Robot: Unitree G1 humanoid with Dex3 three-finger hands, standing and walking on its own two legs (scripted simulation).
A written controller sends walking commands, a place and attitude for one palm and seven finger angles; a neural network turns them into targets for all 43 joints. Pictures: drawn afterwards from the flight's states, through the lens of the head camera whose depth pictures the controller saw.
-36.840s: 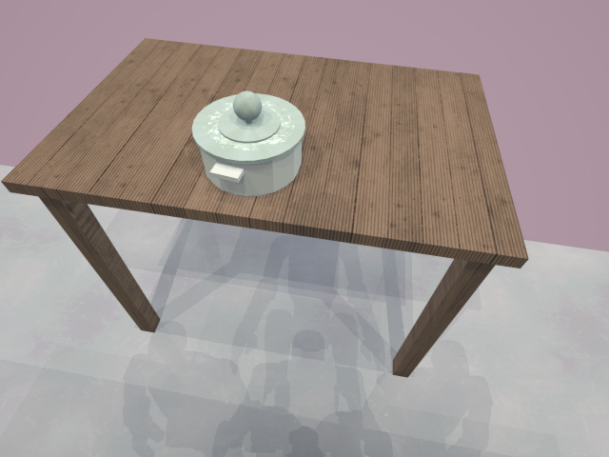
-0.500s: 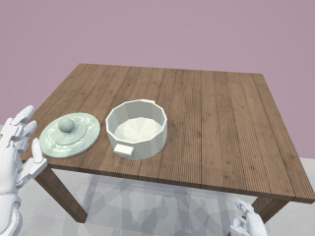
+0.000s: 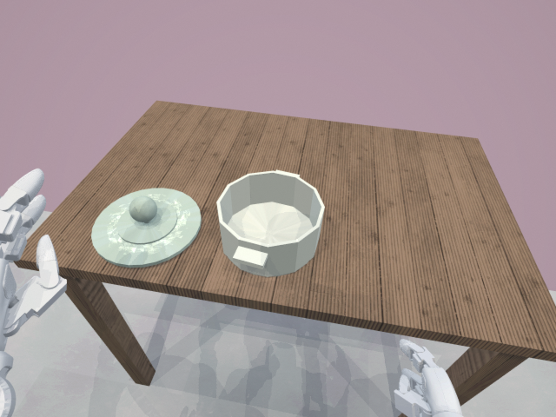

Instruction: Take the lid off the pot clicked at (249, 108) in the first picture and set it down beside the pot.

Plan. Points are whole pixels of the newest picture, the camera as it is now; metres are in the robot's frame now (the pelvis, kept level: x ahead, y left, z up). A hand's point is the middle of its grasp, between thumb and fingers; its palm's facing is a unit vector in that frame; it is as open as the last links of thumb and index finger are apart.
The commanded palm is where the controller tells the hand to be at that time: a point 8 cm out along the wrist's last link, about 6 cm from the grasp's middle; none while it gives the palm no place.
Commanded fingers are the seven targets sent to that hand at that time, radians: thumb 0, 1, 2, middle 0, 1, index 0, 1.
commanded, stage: step back with the hand held close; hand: left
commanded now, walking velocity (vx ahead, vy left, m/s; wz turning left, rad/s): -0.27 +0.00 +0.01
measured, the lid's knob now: (143, 209) +0.45 +0.32 +0.01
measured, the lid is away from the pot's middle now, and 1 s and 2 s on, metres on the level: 0.25 0.25 0.25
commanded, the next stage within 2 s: stop stepping back and stand still in 1.10 s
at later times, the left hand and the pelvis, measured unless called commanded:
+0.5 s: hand (42, 316) +0.16 +0.26 +0.16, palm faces +0.25 -0.83 -0.50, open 7.4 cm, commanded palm +0.09 +0.31 +0.18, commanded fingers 0.00 0.90 0.90 -0.20 -0.30 -0.20 -0.30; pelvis -0.06 +0.04 -0.01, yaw -3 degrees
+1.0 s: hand out of the picture +0.08 +0.29 +0.16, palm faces +0.31 -0.87 -0.38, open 7.4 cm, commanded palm +0.00 +0.33 +0.18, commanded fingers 0.00 0.90 0.90 -0.20 -0.30 -0.20 -0.30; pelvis -0.14 +0.06 -0.02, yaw -3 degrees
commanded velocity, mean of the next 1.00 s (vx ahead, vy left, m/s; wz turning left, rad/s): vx -0.31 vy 0.00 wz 0.07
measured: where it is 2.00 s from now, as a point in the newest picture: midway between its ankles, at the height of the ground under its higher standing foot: outside the picture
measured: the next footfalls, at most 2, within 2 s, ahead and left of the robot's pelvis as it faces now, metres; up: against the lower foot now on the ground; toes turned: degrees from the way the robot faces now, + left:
right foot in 1.20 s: -0.23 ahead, -0.08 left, +0.00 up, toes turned -5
left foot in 1.38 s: -0.24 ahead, +0.20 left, +0.00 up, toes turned +4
